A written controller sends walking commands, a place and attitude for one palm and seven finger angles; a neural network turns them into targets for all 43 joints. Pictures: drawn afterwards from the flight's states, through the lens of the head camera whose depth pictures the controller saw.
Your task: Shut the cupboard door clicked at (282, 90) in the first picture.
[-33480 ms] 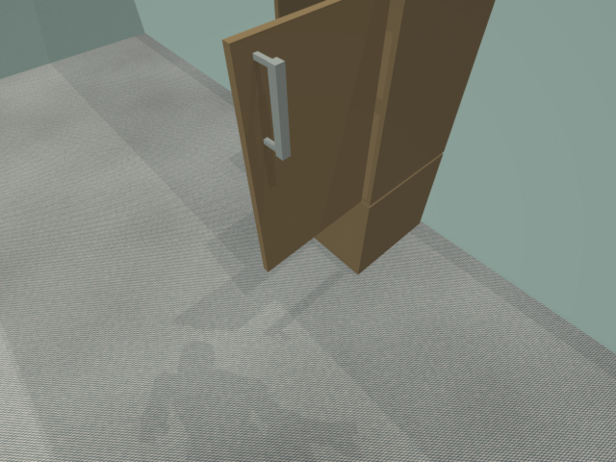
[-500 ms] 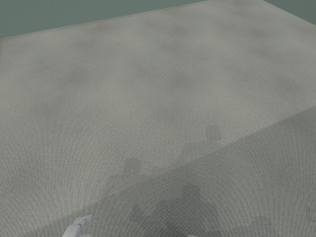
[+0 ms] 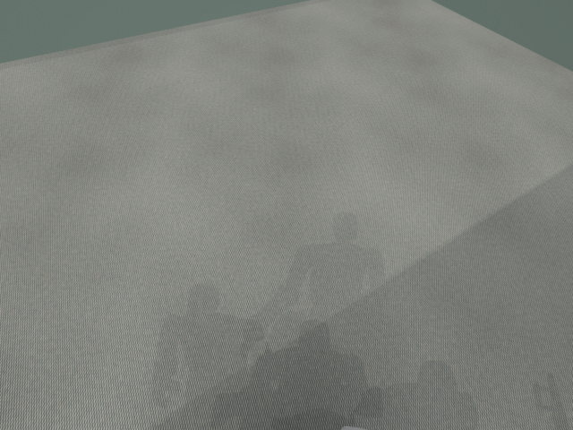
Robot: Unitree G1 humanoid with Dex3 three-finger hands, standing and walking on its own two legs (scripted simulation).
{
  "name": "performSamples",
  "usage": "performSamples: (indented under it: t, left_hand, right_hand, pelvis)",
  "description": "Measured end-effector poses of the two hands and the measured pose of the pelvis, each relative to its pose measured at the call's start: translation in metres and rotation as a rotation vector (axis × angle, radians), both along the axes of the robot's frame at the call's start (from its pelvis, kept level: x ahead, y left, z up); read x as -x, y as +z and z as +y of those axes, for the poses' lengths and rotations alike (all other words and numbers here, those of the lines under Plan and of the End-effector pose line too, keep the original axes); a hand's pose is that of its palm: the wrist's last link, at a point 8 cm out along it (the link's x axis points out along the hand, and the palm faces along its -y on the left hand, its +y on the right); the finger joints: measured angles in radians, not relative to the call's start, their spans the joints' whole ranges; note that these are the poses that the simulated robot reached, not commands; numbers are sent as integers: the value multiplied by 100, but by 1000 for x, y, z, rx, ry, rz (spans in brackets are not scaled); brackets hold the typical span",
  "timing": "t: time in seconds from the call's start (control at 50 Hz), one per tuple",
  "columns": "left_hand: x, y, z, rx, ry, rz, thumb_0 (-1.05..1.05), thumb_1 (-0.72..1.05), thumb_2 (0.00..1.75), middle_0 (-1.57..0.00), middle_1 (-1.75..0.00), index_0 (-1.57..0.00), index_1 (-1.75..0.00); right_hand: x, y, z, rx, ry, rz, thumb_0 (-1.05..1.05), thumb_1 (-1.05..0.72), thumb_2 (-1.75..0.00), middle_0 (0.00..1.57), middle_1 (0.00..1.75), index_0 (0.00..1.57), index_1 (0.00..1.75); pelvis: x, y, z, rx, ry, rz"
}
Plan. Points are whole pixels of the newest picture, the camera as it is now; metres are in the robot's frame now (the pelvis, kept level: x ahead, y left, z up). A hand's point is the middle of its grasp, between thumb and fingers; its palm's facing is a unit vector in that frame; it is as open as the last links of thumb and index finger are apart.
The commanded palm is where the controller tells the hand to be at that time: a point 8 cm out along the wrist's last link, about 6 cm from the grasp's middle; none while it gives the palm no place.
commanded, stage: turn to face it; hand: left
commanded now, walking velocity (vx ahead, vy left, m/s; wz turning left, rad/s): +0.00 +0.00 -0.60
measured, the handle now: out of the picture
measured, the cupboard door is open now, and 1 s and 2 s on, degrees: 51 51 51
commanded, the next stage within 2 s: none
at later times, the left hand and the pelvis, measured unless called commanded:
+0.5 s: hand (176, 381) +0.21 +0.20 -0.19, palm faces -0.27 -0.94 -0.20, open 7.4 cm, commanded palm none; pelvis +0.07 +0.03 -0.01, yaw -18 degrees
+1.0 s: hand (235, 339) +0.28 +0.11 -0.16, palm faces -0.57 -0.78 -0.26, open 7.4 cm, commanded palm none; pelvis +0.08 +0.00 -0.01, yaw -35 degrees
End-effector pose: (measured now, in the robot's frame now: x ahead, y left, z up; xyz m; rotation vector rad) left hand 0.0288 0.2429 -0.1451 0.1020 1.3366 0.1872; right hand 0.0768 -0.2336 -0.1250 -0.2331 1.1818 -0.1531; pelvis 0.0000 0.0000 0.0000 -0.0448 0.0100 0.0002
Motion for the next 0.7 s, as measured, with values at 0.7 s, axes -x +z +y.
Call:
performSamples:
  t: [0.7]
  left_hand:
    - [-258, 15, -25, 6, -533, -165, 1, 91, 90, -19, -30, -19, -30]
  right_hand:
    - [66, 9, 16, 25, -474, 80, 1, -91, -90, 20, 30, 20, 30]
  pelvis:
    - [-82, 3, 27, 9, -434, -2]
